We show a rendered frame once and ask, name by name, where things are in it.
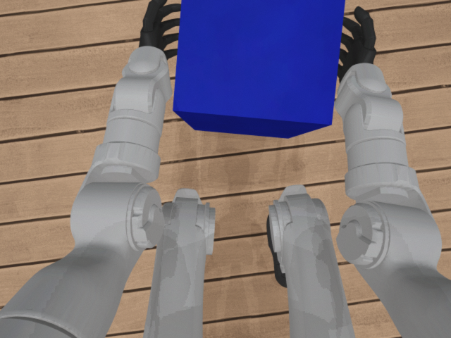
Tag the robot shin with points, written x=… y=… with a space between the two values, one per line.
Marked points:
x=167 y=208
x=320 y=209

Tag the robot left upper arm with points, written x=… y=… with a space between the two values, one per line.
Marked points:
x=78 y=296

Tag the right robot forearm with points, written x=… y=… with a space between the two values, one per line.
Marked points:
x=375 y=144

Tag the robot right shin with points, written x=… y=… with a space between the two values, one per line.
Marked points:
x=320 y=209

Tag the robot left hand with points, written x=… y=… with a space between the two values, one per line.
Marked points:
x=153 y=28

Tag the robot right hand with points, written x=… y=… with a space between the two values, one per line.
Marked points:
x=361 y=48

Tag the robot left shin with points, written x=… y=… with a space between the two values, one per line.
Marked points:
x=167 y=208

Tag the carton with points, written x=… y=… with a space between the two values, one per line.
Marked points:
x=258 y=67

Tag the robot right upper arm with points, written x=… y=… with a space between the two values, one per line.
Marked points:
x=396 y=250

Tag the left robot forearm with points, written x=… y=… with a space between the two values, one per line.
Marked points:
x=129 y=152

